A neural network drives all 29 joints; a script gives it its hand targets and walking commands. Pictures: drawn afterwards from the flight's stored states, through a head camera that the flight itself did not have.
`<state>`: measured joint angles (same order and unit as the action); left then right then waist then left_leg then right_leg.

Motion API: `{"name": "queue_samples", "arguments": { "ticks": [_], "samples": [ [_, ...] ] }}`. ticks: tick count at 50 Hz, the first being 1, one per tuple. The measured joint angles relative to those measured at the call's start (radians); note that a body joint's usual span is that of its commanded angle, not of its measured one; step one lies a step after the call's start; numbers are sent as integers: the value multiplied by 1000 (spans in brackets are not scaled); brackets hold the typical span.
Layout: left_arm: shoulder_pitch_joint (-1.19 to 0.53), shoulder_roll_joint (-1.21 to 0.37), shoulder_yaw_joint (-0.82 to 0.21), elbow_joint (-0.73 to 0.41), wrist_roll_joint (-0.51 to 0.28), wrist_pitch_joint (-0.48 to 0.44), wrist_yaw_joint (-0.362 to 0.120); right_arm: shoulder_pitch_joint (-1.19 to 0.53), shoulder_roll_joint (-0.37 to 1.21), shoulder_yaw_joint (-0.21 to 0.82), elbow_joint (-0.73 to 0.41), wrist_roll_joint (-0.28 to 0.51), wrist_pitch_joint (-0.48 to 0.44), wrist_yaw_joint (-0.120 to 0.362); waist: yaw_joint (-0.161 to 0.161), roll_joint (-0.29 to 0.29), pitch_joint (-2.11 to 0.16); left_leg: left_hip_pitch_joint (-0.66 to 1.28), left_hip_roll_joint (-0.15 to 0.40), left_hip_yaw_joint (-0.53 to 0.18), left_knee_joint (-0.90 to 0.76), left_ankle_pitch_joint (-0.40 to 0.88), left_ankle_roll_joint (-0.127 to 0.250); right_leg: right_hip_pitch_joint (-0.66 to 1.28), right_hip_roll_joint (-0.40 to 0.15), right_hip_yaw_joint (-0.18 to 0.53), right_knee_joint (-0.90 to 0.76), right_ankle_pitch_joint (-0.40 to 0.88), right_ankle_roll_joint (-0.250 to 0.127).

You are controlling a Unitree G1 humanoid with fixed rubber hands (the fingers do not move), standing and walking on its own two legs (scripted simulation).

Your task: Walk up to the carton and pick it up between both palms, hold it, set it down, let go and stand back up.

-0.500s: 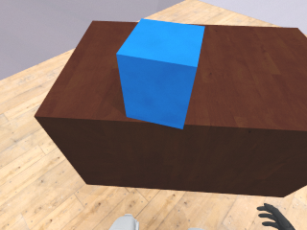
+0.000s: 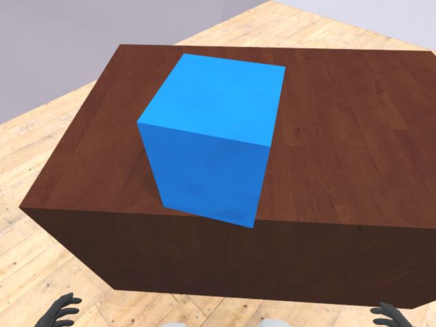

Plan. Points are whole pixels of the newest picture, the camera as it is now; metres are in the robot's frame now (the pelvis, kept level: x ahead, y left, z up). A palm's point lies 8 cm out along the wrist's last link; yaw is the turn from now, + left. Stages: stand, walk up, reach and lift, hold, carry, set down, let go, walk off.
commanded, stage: walk up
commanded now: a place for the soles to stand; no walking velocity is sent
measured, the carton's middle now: (219, 143) +0.44 +0.01 +0.08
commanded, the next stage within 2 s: reach and lift in 1.10 s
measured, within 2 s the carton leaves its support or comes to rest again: neither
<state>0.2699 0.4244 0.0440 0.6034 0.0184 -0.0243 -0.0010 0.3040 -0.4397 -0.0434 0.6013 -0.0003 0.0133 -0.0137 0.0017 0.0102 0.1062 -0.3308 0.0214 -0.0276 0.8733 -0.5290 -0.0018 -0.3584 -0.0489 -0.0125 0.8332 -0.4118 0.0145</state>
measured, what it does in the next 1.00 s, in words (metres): stands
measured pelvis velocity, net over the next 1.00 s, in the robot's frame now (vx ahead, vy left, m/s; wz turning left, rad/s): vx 0.00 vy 0.00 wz -0.01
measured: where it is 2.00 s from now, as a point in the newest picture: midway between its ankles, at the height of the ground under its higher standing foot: outside the picture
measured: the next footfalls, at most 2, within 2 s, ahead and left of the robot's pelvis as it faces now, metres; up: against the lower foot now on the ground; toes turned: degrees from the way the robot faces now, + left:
none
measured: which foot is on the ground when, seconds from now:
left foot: down 0.00-1.00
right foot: down 0.00-1.00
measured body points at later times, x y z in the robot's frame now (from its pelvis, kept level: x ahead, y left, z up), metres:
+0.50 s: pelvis +0.01 +0.00 +0.00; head +0.03 +0.00 +0.45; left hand +0.15 +0.32 -0.07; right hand +0.14 -0.32 -0.08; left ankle +0.00 +0.14 -0.70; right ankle +0.02 -0.13 -0.70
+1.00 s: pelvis +0.00 +0.00 +0.00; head +0.03 +0.00 +0.45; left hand +0.15 +0.31 -0.07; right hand +0.13 -0.33 -0.08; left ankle +0.00 +0.14 -0.70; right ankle +0.02 -0.13 -0.70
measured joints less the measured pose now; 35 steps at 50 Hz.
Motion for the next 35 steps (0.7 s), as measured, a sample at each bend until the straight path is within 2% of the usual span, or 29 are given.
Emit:
{"name": "queue_samples", "arguments": {
  "ticks": [1, 3, 9, 35],
  "samples": [
    [0, 0, 0, 0, 0, 4, 0, -9, 0, 0, 2, 0, -5, 0, 0, 3, 0, 8, 1, -1, -34, 37, 5, 0, 1, -3, 0, -3, 0],
    [0, 0, 0, 0, -6, 12, 0, -28, 0, 0, 14, 0, -15, 1, 0, 1, 0, 11, 2, 2, -51, 100, -11, 0, 0, 0, 0, -6, 2],
    [-18, 0, 0, 0, -12, 16, 0, -70, 0, 0, 40, 0, -15, 4, 0, -9, 0, 11, 0, 5, -51, 70, -27, 0, -3, 3, -5, -14, 2],
    [-52, 0, 0, 0, -13, 31, 0, -91, 0, 0, 119, 0, -9, 14, 0, -9, 0, 12, 4, 6, -52, 84, -26, 0, 1, 4, -5, 2, 2]
  ]
}}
